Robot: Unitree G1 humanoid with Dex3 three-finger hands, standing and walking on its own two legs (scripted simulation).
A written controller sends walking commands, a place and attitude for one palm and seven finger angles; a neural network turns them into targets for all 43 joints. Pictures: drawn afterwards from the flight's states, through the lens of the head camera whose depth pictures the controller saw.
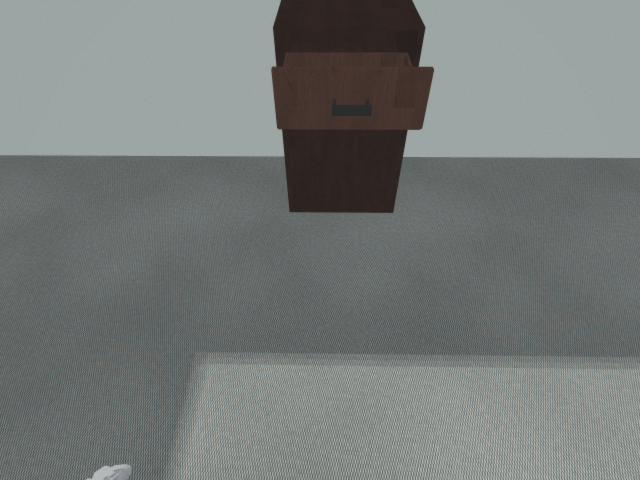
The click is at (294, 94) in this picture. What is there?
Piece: drawer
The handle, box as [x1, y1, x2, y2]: [332, 99, 371, 115]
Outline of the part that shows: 333,99 332,115 371,114 371,105 369,104 368,99 366,99 365,105 336,105 335,99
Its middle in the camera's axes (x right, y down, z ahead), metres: +0.08 -0.37 +1.09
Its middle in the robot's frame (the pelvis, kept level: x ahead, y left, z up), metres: +1.07 -0.03 -0.06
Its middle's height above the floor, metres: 0.71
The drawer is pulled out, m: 0.30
